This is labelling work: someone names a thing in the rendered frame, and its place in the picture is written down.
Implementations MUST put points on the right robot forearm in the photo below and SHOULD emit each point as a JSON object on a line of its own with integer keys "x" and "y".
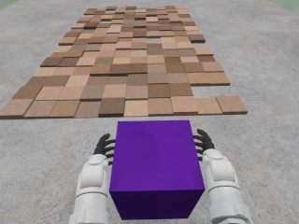
{"x": 226, "y": 202}

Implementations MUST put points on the right robot hand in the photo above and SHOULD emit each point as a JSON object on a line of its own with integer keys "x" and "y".
{"x": 206, "y": 142}

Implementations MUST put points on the left robot hand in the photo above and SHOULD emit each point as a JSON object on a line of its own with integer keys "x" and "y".
{"x": 102, "y": 149}

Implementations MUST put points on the left robot forearm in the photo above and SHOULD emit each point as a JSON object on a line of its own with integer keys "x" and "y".
{"x": 92, "y": 192}

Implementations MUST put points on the carton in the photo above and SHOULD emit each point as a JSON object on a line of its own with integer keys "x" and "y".
{"x": 155, "y": 171}

